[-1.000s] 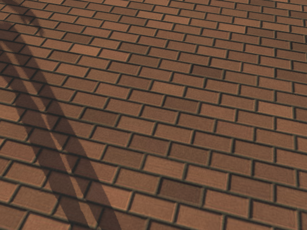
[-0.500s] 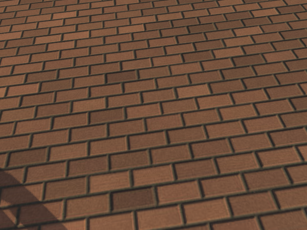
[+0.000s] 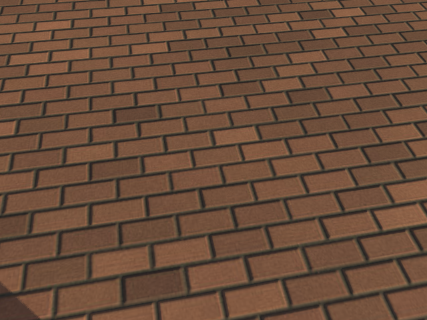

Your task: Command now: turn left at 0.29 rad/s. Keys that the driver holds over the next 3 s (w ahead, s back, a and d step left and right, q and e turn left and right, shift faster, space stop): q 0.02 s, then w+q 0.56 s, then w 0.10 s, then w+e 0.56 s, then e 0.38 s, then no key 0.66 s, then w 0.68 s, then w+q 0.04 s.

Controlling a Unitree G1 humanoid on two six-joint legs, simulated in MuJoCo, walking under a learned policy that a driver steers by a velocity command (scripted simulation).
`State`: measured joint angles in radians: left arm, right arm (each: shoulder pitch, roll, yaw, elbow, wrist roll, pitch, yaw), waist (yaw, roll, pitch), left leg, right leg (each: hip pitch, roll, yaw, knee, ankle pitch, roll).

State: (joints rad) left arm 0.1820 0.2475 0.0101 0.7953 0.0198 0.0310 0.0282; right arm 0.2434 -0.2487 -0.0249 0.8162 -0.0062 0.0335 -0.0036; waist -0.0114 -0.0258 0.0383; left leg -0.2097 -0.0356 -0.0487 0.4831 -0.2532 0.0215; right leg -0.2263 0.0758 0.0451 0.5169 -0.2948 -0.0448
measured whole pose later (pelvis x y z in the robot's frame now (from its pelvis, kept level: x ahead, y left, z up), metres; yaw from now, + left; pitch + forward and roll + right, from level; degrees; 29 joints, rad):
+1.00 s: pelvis +0.32 +0.17 +0.00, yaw +18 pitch +0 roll +1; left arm 0.22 0.26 0.04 0.87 0.02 -0.02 -0.05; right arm 0.37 -0.23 -0.03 0.91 -0.02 -0.09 0.00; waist -0.02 -0.04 0.04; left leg 0.05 -0.10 0.13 0.18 -0.24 0.10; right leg -0.69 -0.07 0.03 0.89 -0.02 -0.04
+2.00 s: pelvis +0.67 +0.26 +0.00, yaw -9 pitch -1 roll -1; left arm 0.18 0.27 0.03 0.84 0.01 0.07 0.00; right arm 0.23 -0.25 0.00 0.80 -0.03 0.01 -0.02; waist -0.03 -0.01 0.05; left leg -0.31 -0.01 0.03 0.45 -0.13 0.04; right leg -0.26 0.05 0.06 0.66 -0.42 0.00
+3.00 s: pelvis +0.94 +0.24 -0.01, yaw -9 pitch +1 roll +0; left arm -0.03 0.20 0.01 0.88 0.02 -0.04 -0.03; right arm 0.50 -0.16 -0.01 1.10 -0.02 -0.09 -0.01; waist -0.07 -0.01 0.06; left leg 0.18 -0.06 0.03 0.18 -0.38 0.06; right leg -0.55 0.00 -0.11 0.59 -0.09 -0.09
